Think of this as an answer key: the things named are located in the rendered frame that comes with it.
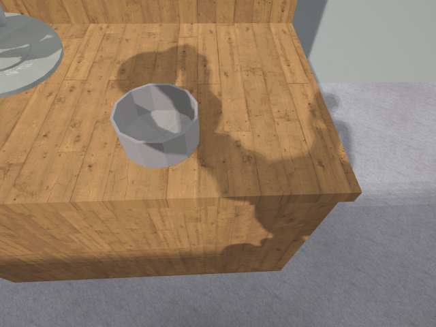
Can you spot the lid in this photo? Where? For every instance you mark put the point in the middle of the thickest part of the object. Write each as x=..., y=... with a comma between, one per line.
x=30, y=52

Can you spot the table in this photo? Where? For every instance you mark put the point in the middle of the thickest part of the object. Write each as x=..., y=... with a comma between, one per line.
x=268, y=169

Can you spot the pot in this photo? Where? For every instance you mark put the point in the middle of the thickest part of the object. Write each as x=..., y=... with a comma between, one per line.
x=157, y=124

